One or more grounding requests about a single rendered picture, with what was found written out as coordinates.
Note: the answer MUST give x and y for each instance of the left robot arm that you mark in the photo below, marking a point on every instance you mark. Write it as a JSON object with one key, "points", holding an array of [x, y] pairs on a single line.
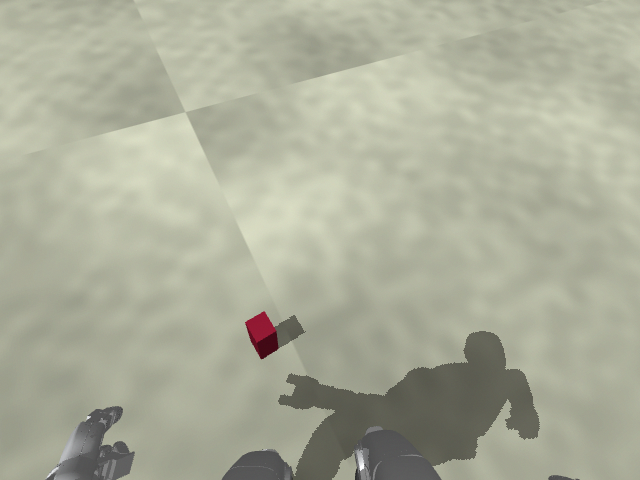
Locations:
{"points": [[76, 468]]}

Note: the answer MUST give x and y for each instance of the left robot hand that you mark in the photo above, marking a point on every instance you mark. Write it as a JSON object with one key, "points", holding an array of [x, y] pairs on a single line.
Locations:
{"points": [[86, 440]]}

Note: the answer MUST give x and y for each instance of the carton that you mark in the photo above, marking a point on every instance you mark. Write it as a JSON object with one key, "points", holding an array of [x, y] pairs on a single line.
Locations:
{"points": [[262, 334]]}

